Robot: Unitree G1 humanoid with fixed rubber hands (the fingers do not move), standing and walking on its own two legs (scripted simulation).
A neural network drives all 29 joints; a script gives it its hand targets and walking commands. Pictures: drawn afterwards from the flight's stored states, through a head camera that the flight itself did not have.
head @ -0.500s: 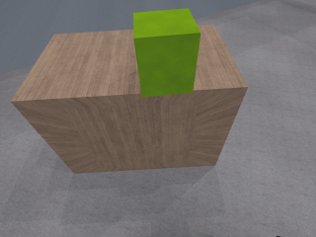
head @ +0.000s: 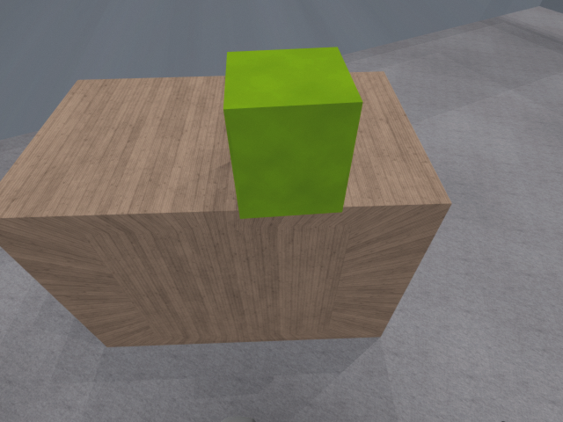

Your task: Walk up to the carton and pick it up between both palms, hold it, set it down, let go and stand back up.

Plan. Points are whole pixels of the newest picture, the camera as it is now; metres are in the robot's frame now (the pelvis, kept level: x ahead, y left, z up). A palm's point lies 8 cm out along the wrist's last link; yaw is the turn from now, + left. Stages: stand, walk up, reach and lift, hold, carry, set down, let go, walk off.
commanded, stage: walk up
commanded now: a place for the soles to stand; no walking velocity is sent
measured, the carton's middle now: (287, 135) +0.60 +0.03 +0.08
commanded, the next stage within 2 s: none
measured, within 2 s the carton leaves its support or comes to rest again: neither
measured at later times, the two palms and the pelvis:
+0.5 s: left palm (134, 389) +0.18 +0.26 -0.09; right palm (549, 402) +0.18 -0.37 -0.10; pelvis +0.12 -0.05 +0.01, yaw -1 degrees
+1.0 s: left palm (145, 332) +0.27 +0.27 -0.09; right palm (535, 387) +0.20 -0.35 -0.09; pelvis +0.14 -0.03 +0.00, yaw -1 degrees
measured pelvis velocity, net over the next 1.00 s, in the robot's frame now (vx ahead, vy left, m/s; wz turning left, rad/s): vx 0.14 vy -0.03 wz -0.02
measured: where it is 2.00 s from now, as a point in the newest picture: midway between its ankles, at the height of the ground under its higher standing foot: outside the picture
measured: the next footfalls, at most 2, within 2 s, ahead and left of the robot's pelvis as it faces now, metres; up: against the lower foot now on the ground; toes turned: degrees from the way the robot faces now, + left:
right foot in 0.24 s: +0.19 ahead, -0.15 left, +0.00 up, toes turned -2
left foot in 0.54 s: +0.22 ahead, +0.10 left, +0.00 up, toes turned -3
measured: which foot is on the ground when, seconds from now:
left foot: down 0.00-0.26, up 0.28-0.52, down 0.54-1.00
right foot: up 0.00-0.22, down 0.24-1.00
